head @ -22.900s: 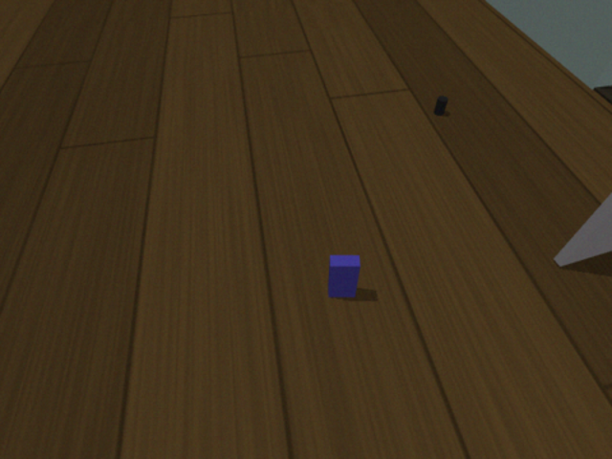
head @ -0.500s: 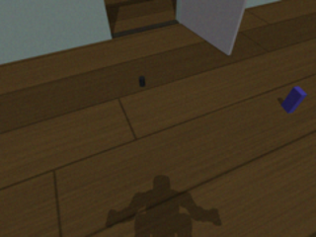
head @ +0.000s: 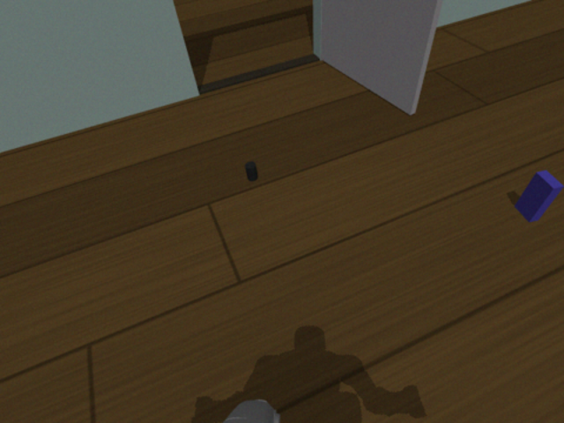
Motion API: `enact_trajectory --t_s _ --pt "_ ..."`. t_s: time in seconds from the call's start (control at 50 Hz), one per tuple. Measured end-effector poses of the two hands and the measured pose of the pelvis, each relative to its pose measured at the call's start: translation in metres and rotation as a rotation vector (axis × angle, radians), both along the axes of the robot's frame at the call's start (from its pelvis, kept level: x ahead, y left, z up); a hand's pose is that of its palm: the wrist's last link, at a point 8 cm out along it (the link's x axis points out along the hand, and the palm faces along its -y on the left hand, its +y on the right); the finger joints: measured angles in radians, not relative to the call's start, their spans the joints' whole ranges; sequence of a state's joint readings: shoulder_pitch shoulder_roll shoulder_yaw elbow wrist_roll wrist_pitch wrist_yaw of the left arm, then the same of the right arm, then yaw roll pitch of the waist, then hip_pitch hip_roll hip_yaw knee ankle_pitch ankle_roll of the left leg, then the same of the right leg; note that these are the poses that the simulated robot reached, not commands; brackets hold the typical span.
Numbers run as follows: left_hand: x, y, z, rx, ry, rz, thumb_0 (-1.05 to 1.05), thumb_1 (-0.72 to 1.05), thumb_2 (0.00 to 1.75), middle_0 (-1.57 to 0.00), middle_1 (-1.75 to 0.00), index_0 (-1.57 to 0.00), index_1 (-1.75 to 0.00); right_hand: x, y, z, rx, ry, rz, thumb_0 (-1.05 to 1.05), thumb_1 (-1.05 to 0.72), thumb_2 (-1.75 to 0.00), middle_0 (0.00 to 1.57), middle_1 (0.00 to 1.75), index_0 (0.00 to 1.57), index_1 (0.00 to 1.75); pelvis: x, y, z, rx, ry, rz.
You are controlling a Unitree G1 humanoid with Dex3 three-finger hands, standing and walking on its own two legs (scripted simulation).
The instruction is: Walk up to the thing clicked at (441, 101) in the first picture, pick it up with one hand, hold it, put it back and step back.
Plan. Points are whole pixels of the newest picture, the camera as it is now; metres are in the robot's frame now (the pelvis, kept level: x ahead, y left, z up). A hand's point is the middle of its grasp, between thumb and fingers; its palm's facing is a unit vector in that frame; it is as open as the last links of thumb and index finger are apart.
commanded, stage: walk up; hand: left
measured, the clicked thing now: (251, 171) +1.39 +0.29 -0.73
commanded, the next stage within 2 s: none
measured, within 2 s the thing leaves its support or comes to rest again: neither
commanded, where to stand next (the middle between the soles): +1.01 +0.10 m, yaw +1 degrees
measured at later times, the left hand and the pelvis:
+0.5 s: hand (147, 312) +0.33 +0.31 -0.14, palm faces +0.00 -0.94 -0.34, open 7.4 cm; pelvis +0.25 +0.04 +0.00, yaw +1 degrees
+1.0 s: hand (173, 251) +0.47 +0.29 -0.13, palm faces +0.05 -0.92 -0.39, open 7.4 cm; pelvis +0.47 +0.02 +0.00, yaw +3 degrees
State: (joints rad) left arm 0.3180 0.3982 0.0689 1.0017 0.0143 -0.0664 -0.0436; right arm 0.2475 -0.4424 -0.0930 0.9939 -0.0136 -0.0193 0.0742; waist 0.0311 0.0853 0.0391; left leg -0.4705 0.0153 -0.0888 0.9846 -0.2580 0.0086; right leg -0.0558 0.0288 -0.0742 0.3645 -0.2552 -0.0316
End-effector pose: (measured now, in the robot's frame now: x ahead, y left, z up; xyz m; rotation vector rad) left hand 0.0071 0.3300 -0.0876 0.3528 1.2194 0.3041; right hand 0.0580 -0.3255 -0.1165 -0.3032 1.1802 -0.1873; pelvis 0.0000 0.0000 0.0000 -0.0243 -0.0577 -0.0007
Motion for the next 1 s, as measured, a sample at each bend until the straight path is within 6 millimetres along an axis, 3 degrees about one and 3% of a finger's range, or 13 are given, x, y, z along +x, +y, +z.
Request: enact_trajectory --t_s 0.14,0.24,0.3,0.4,0.48,0.58,0.66,0.7,0.76,0.88,1.0 --pt "0.056 0.003 -0.022 -0.045 0.004 0.018 0.01 0.9 0.89 -0.2 -0.3 -0.2 -0.3 0.086 0.018 0.003 -0.009 0.022 0.083 0.01 -0.9 -0.9 0.2 0.3 0.2 0.3 0.065 0.008 -0.008 -0.023 0.014 0.035" --pt "0.113 0.019 -0.051 -0.078 0.022 0.027 0.01 0.9 0.89 -0.2 -0.3 -0.2 -0.3 0.17 0.042 0.002 -0.042 -0.014 0.127 0.01 -0.9 -0.9 0.2 0.3 0.2 0.3 0.126 0.026 -0.024 0.004 0.023 0.051" --pt "0.154 0.023 -0.057 -0.097 0.039 0.016 0.01 0.91 0.89 -0.2 -0.3 -0.2 -0.3 0.213 0.057 0.008 -0.049 -0.097 0.13 0.01 -0.9 -0.89 0.2 0.3 0.2 0.3 0.155 0.039 -0.024 0.019 0.018 0.042" --pt "0.238 0.026 -0.037 -0.107 -0.035 -0.049 0.01 0.91 0.89 -0.2 -0.3 -0.2 -0.3 0.245 0.067 0.026 -0.042 -0.146 0.069 0.01 -0.9 -0.89 0.2 0.3 0.21 0.3 0.204 0.046 -0.007 0.015 0.007 0.032" --pt "0.302 0.03 -0.022 -0.093 -0.118 -0.086 0.01 0.91 0.89 -0.2 -0.3 -0.2 -0.3 0.26 0.063 0.027 -0.045 -0.12 0.051 0.01 -0.9 -0.89 0.2 0.3 0.21 0.3 0.242 0.044 -0.002 0.032 -0.005 0.027" --pt "0.367 0.024 -0.012 -0.065 -0.135 -0.138 0.01 0.91 0.89 -0.2 -0.3 -0.2 -0.3 0.284 0.046 0.013 -0.03 -0.083 0.029 0.01 -0.9 -0.89 0.2 0.3 0.21 0.3 0.289 0.035 -0.007 0.056 -0.01 0.008" --pt "0.411 0.015 -0.012 -0.021 -0.139 -0.14 0.01 0.91 0.89 -0.2 -0.3 -0.2 -0.3 0.315 0.025 -0.013 -0.01 -0.055 0.01 0.01 -0.9 -0.89 0.2 0.3 0.21 0.3 0.336 0.019 -0.022 0.063 -0.003 0.014" --pt "0.427 0.009 -0.013 0.002 -0.155 -0.118 0.01 0.91 0.89 -0.2 -0.3 -0.2 -0.3 0.335 0.017 -0.026 -0.006 -0.032 0.014 0.01 -0.9 -0.89 0.2 0.3 0.21 0.3 0.357 0.011 -0.029 0.029 -0.005 0.02" --pt "0.438 -0.001 -0.008 0.006 -0.177 -0.08 0.01 0.91 0.89 -0.2 -0.3 -0.2 -0.3 0.37 0.017 -0.029 0.009 -0.002 0.052 0.01 -0.9 -0.89 0.2 0.3 0.2 0.3 0.38 0.005 -0.025 0.04 -0.012 0.036" --pt "0.437 -0.009 0.003 -0.013 -0.084 -0.027 0.01 0.91 0.89 -0.2 -0.3 -0.2 -0.3 0.446 0.024 -0.009 0.032 -0.057 0.094 0.01 -0.9 -0.89 0.2 0.3 0.2 0.3 0.422 0.006 -0.005 0.035 -0.005 0.026" --pt "0.454 0.005 -0.006 -0.034 -0.022 0.006 0.01 0.9 0.89 -0.2 -0.3 -0.21 -0.3 0.503 0.031 0.007 -0.001 -0.047 0.129 0.01 -0.9 -0.89 0.2 0.3 0.2 0.3 0.468 0.018 -0.003 0.003 0.013 0.046"
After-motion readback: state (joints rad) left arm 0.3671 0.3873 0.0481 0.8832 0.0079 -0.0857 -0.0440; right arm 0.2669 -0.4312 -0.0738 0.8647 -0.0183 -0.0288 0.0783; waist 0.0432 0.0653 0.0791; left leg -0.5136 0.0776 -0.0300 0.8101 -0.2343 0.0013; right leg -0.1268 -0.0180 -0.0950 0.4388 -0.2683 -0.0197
